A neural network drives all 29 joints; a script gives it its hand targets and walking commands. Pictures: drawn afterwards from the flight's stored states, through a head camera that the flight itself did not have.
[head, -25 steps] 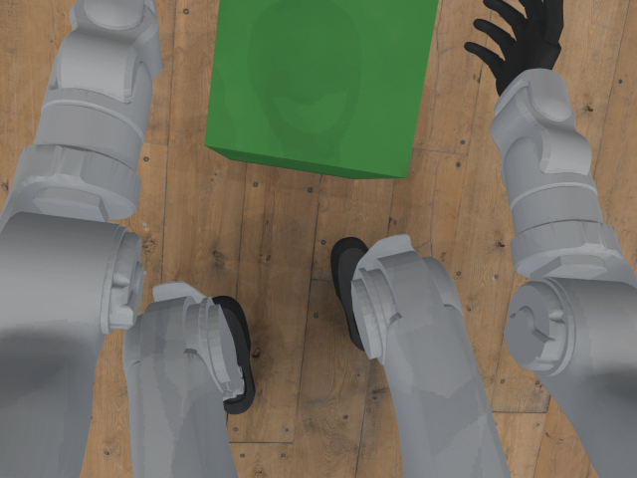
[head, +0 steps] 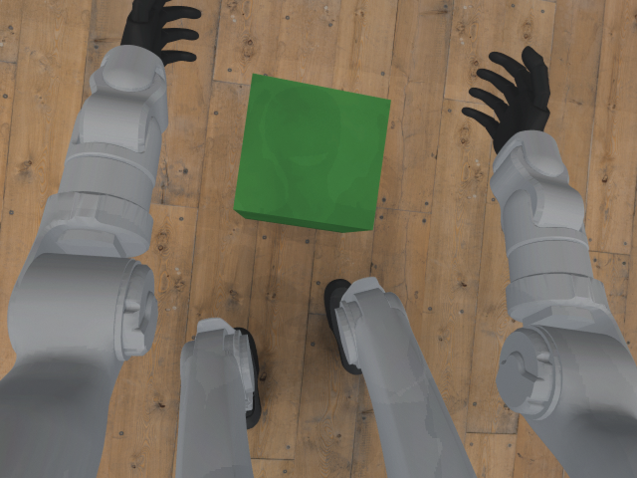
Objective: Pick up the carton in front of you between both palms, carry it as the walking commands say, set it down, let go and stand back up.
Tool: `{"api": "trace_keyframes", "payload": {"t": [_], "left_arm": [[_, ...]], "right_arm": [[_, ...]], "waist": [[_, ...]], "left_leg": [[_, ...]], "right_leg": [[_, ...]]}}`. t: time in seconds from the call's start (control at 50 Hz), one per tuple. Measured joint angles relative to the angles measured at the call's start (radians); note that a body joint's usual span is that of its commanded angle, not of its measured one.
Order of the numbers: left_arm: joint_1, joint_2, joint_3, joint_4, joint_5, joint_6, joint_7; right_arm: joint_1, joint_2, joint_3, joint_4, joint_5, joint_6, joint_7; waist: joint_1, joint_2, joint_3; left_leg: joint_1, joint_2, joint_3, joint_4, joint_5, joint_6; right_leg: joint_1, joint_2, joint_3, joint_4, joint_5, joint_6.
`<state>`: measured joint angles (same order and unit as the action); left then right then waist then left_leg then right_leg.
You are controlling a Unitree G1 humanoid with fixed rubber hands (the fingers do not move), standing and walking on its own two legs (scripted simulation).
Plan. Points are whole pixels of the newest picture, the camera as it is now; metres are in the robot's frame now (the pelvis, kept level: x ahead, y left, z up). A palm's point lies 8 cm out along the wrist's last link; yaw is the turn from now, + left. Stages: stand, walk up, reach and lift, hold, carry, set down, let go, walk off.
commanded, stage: set down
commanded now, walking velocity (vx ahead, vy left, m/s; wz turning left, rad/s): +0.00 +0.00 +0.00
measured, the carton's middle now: (306, 168) +0.49 -0.09 -0.40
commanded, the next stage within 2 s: let go in 0.28 s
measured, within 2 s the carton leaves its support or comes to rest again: neither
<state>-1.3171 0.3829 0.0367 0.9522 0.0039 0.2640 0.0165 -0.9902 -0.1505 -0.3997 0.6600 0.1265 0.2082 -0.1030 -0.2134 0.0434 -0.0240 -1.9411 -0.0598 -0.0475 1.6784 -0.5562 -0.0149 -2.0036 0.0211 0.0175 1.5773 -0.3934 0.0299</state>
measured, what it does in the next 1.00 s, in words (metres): rises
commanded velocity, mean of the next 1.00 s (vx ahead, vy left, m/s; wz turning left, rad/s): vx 0.00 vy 0.00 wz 0.00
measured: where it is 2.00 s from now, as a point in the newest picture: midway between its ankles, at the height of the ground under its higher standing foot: (298, 368)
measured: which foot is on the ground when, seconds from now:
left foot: down 0.00-1.00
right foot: down 0.00-1.00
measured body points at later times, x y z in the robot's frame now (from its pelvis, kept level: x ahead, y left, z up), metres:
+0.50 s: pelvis +0.03 +0.00 +0.13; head +0.31 -0.01 +0.49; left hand +0.55 +0.11 +0.02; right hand +0.43 -0.27 +0.03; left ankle +0.07 +0.12 -0.49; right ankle +0.12 -0.12 -0.49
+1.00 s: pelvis +0.11 -0.02 +0.23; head +0.23 -0.01 +0.66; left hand +0.39 +0.17 +0.13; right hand +0.30 -0.26 +0.15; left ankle +0.07 +0.12 -0.49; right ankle +0.12 -0.12 -0.49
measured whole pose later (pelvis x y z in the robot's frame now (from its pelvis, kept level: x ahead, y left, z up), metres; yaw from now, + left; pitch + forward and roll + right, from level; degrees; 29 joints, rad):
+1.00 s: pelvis +0.11 -0.02 +0.23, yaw +0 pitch +17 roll +0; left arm -0.11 0.15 0.13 0.58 0.08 0.02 0.06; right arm 0.11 -0.20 -0.02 0.39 0.04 0.03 0.09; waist -0.12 -0.04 -0.03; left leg -0.57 -0.01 -0.07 0.63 -0.35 -0.03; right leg -0.66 0.04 0.03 0.63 -0.26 -0.02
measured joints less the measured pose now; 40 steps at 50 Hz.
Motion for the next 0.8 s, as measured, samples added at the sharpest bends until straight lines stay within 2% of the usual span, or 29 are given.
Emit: {"api": "trace_keyframes", "payload": {"t": [0.16,0.32,0.4,0.46,0.54,0.64,0.72,0.8], "left_arm": [[0.044,-0.026,0.043,0.014,0.037,-0.002,-0.016],[0.081,-0.047,0.088,0.043,0.068,-0.021,-0.034],[0.137,-0.08,0.125,0.02,0.1,-0.037,-0.027],[0.233,-0.127,0.151,-0.041,0.126,-0.05,-0.002],[0.422,-0.206,0.173,-0.166,0.15,-0.066,0.054],[0.671,-0.279,0.173,-0.313,0.147,-0.091,0.111],[0.828,-0.296,0.16,-0.372,0.128,-0.123,0.12],[0.949,-0.284,0.137,-0.38,0.107,-0.163,0.102]], "right_arm": [[0.049,0.011,-0.014,0.002,-0.025,-0.003,0.026],[0.083,0.031,-0.037,0.018,-0.077,-0.021,0.048],[0.133,0.04,-0.032,0.005,-0.116,-0.036,0.074],[0.211,0.046,-0.011,-0.024,-0.148,-0.05,0.105],[0.357,0.044,0.039,-0.073,-0.177,-0.066,0.155],[0.533,0.01,0.128,-0.114,-0.18,-0.089,0.208],[0.656,-0.026,0.204,-0.134,-0.158,-0.111,0.228],[0.782,-0.048,0.269,-0.158,-0.133,-0.137,0.23]], "waist": [[0.001,0.011,-0.051],[0.005,0.017,-0.076],[0.016,0.011,-0.088],[0.029,0.002,-0.097],[0.05,-0.016,-0.093],[0.068,-0.039,-0.061],[0.076,-0.052,-0.036],[0.083,-0.061,-0.024]], "left_leg": [[0.13,0.001,-0.001,-0.174,0.044,0.006],[0.267,-0.002,-0.004,-0.354,0.103,0.008],[0.336,-0.003,-0.006,-0.437,0.129,0.006],[0.403,-0.004,-0.009,-0.504,0.147,0.002],[0.529,-0.005,-0.016,-0.608,0.171,-0.005],[0.726,0.0,-0.029,-0.732,0.195,-0.014],[0.888,0.01,-0.036,-0.813,0.201,-0.019],[1.038,0.023,-0.037,-0.881,0.198,-0.021]], "right_leg": [[0.134,0.0,0.008,-0.172,0.037,0.003],[0.274,-0.007,0.013,-0.344,0.086,0.002],[0.341,-0.01,0.015,-0.419,0.106,-0.002],[0.405,-0.014,0.015,-0.477,0.118,-0.008],[0.525,-0.018,0.012,-0.563,0.131,-0.019],[0.717,-0.019,0.003,-0.666,0.14,-0.032],[0.873,-0.013,-0.003,-0.734,0.138,-0.041],[1.016,-0.003,-0.003,-0.79,0.132,-0.048]]}}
